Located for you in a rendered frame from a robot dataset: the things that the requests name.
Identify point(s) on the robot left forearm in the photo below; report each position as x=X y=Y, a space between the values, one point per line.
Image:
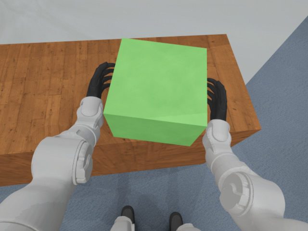
x=88 y=124

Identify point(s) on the right robot hand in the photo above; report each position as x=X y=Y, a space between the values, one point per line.
x=218 y=104

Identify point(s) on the right robot foot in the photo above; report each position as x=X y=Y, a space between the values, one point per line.
x=175 y=221

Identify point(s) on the left robot upper arm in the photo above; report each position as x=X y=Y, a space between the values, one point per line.
x=60 y=164

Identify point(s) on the left robot hand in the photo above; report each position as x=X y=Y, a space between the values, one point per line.
x=96 y=85

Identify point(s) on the pedestal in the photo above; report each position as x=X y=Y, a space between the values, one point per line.
x=42 y=85

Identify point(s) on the robot right forearm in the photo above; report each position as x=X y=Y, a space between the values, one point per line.
x=219 y=156

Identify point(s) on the robot left thigh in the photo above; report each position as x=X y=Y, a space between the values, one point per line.
x=123 y=225

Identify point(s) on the carton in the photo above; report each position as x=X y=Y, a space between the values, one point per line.
x=158 y=92

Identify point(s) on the right robot upper arm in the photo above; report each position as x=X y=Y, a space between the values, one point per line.
x=256 y=204

